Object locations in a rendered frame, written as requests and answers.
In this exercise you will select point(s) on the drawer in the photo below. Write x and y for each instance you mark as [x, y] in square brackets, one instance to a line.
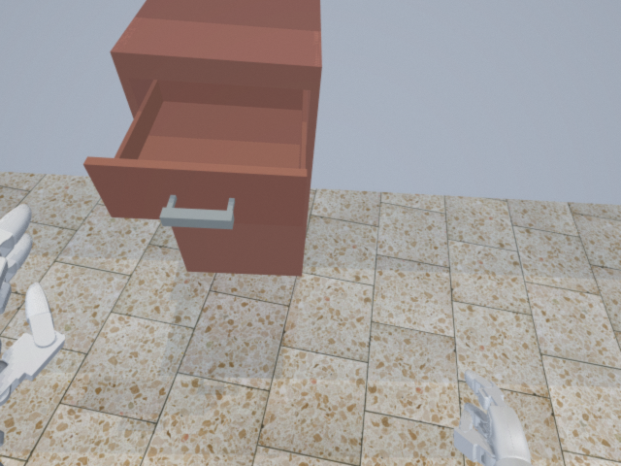
[206, 143]

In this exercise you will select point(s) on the cabinet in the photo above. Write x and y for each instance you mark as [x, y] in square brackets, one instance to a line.
[267, 43]

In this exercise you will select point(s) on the left robot hand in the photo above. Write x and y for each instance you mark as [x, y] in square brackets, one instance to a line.
[30, 354]

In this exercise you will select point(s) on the right robot hand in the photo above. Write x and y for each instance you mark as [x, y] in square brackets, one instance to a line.
[499, 432]

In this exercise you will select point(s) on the handle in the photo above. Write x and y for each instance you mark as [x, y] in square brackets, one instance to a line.
[178, 217]

